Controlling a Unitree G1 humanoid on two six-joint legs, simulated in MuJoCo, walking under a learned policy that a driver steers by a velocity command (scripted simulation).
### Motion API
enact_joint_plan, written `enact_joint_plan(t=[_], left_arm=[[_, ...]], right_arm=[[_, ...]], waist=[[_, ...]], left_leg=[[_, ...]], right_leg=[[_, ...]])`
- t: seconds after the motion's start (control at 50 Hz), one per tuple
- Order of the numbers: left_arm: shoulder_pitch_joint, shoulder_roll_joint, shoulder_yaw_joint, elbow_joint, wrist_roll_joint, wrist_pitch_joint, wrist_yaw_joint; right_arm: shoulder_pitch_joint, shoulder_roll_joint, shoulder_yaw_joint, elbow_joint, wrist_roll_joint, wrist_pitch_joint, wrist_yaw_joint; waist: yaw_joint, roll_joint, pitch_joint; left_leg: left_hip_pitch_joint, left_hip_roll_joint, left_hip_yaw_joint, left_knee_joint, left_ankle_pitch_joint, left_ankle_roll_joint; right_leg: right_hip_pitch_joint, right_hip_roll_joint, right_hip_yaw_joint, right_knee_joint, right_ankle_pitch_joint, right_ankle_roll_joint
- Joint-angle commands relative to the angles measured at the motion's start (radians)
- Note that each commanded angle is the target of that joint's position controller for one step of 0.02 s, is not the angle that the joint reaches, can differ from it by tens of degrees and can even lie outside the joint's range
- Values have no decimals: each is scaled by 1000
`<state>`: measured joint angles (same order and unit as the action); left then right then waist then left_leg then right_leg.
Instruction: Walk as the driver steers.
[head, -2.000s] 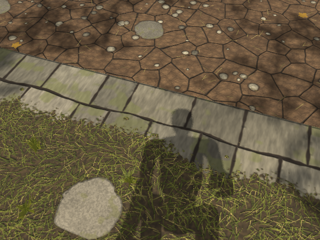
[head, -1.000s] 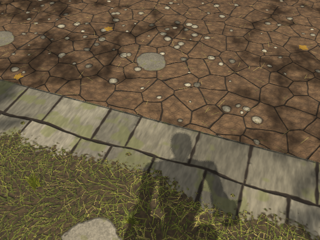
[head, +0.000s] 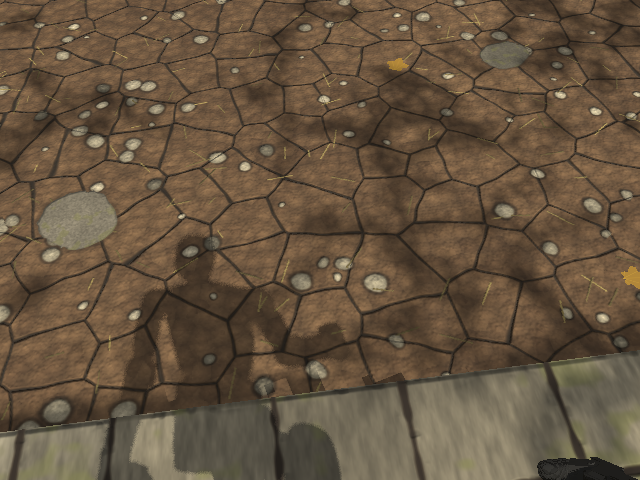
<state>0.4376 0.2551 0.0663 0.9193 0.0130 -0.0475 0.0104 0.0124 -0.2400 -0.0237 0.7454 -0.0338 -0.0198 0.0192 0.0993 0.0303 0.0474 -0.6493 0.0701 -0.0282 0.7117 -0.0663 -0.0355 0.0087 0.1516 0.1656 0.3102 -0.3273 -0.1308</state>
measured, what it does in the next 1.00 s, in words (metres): walks ahead: left foot, then right foot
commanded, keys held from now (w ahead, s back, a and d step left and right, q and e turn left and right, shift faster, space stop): w+e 0.46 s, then w+q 0.22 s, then q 0.32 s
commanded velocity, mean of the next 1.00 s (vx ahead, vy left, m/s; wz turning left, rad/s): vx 0.43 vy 0.00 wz -0.20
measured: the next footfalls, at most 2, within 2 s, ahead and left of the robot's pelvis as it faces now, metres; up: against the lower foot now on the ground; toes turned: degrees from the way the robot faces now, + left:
left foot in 0.10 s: +0.24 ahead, +0.13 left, +0.00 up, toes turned -5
right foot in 0.62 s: +0.42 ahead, -0.15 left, +0.00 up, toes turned -22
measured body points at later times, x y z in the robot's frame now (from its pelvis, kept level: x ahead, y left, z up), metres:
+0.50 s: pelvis +0.25 +0.02 +0.00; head +0.28 +0.01 +0.45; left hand +0.51 +0.19 -0.09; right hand +0.17 -0.24 -0.12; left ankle +0.20 +0.13 -0.74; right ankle +0.36 -0.15 -0.68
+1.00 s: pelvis +0.44 -0.07 +0.00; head +0.47 -0.08 +0.44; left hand +0.56 +0.18 -0.13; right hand +0.51 -0.34 -0.13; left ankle +0.51 +0.00 -0.70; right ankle +0.39 -0.14 -0.74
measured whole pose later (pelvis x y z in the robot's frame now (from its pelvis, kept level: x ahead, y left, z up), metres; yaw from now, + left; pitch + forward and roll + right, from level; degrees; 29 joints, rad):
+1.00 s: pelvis +0.44 -0.07 +0.00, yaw -10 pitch -1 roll -1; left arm 0.28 0.24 0.04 0.79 0.02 -0.04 0.03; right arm 0.22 -0.26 -0.05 0.73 -0.03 0.04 0.02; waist 0.01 0.02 0.07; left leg -0.52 -0.01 0.09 0.87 -0.11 0.06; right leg -0.17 -0.03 -0.23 0.53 -0.35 -0.05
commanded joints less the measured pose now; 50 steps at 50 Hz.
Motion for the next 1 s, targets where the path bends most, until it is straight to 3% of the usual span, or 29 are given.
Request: enact_joint_plan(t=[0.02,0.06,0.08,0.1,0.12,0.14,0.16,0.18,0.2,0.24,0.3,0.36,0.44,0.52,0.56,0.58,0.6,0.62,0.64,0.66,0.68,0.7,0.72,0.74,0.8,0.84,0.88,0.94,1.0], left_arm=[[36,170,36,-54,8,-6,15],[-43,201,43,-85,8,-14,10],[-76,201,43,-95,-3,-21,-1],[-57,117,21,-131,-14,-31,-10],[83,41,8,-159,-41,-27,-9],[68,129,15,-132,0,-11,1],[-12,141,21,-136,12,-3,-7],[-58,129,20,-148,13,1,-16],[-70,113,18,-155,17,10,-26],[-61,92,14,-163,22,35,-43],[-129,82,11,-203,20,53,-55],[-233,72,5,-250,20,59,-63],[-356,38,-17,-297,19,52,-82],[-439,32,-27,-330,22,44,-85],[-422,53,-21,-328,28,37,-71],[-354,60,-16,-305,34,29,-63],[-204,68,-8,-253,45,15,-54],[-33,127,13,-202,66,5,-41],[48,236,33,-198,74,-1,-20],[66,259,47,-201,23,7,-7],[-1,208,33,-185,13,6,-2],[-65,136,10,-178,10,-4,-4],[-129,83,-5,-181,5,-16,-6],[-165,59,-12,-180,-2,-25,-3],[-183,77,-7,-183,-4,-45,1],[-199,90,-4,-182,-8,-35,15],[-218,94,-4,-180,-6,-24,24],[-228,100,-4,-206,9,-10,20],[-235,114,0,-231,5,3,18]], right_arm=[[-102,-96,-14,-115,9,-31,-2],[92,-144,-33,-65,13,-42,-14],[248,-175,-46,-28,10,-54,-26],[410,-250,-63,-22,-12,-60,-44],[371,-327,-78,-37,-25,-48,-46],[297,-244,-71,-50,-8,-33,-40],[227,-149,-48,-62,-2,-31,-38],[198,-106,-36,-58,-4,-34,-34],[209,-100,-32,-46,-4,-40,-35],[245,-103,-34,-19,6,-60,-30],[284,-116,-41,-2,16,-83,-19],[329,-122,-44,18,16,-78,-17],[351,-137,-46,29,18,-74,-20],[429,-159,-47,62,15,-59,-20],[450,-189,-50,85,20,-42,-21],[454,-198,-50,94,26,-34,-22],[448,-200,-47,100,34,-28,-22],[451,-167,-36,83,41,-31,-19],[486,-25,-1,19,59,-39,-2],[441,-120,-29,13,48,-31,-16],[361,-146,-41,0,44,-30,-18],[353,-120,-34,5,47,-35,-16],[386,-104,-39,37,37,-26,-17],[429,-89,-41,57,17,-7,-16],[464,-66,-52,62,22,29,-9],[375,-61,-53,22,14,38,3],[323,-21,-32,-13,2,50,7],[324,-55,-38,-24,5,57,10],[376,-82,-50,-34,0,64,-8]], waist=[[-24,-117,-2],[-119,-120,-74],[-205,-69,-154],[-249,37,-315],[-144,281,-411],[-123,145,-309],[-119,36,-152],[-112,-4,-83],[-102,36,-54],[-83,77,-40],[-79,72,-34],[-96,59,-6],[-123,57,16],[-157,58,41],[-138,58,31],[-105,58,-13],[-32,35,-90],[37,-12,-210],[26,-242,-367],[63,-192,-402],[28,-124,-230],[-20,-107,-113],[-76,-75,-47],[-116,-112,-25],[-159,-123,-67],[-155,-121,-58],[-153,-159,-73],[-143,-152,-120],[-158,-164,-139]], left_leg=[[42,-57,16,-112,-23,28],[343,-112,32,-181,-86,64],[561,-81,14,-247,-42,89],[810,156,-221,-264,-249,130],[979,405,-700,-390,-254,247],[855,375,-753,-422,-443,258],[698,323,-570,-443,-455,235],[599,267,-417,-463,-343,212],[542,225,-306,-480,-237,190],[477,189,-178,-506,-85,174],[496,195,-69,-529,65,189],[527,189,21,-537,123,191],[528,172,136,-527,146,172],[568,203,149,-521,203,179],[631,217,141,-449,409,184],[664,205,143,-349,567,179],[638,172,169,-172,632,162],[474,134,176,69,421,142],[111,-8,176,440,-329,93],[3,-95,22,605,-471,89],[-61,-41,-38,614,-398,102],[-25,-11,-27,541,-333,100],[58,10,-30,448,-298,87],[127,12,-21,409,-288,70],[186,-28,10,391,-225,50],[154,-38,40,313,-153,46],[234,-52,93,239,-36,56],[318,-89,155,232,54,78],[422,-140,177,206,-62,124]], right_leg=[[38,-270,207,50,684,-87],[-48,-238,194,193,835,-38],[-120,-177,148,388,792,-11],[-260,-115,81,676,467,12],[-550,35,-11,928,-259,46],[-645,-66,-21,1028,-179,37],[-652,-108,-44,1016,-79,42],[-636,-139,-58,974,-22,46],[-613,-164,-65,940,-1,52],[-575,-178,-83,921,21,62],[-648,-191,-88,892,84,72],[-735,-203,-98,798,182,86],[-681,-206,-168,549,316,77],[-570,-175,-227,360,200,43],[-497,-140,-256,289,98,16],[-410,-111,-270,246,81,1],[-224,-84,-277,167,134,-18],[52,-186,-163,160,109,-52],[377,-551,298,110,72,-142],[318,-619,469,2,162,-190],[209,-555,274,8,217,-152],[61,-511,136,-17,390,-109],[-61,-456,13,-39,557,-58],[-140,-421,-65,-41,668,-35],[-180,-408,-184,-26,913,-33],[-187,-392,-246,-17,925,-37],[-236,-362,-333,28,961,-31],[-248,-369,-378,136,895,-32],[-287,-391,-382,334,916,-6]])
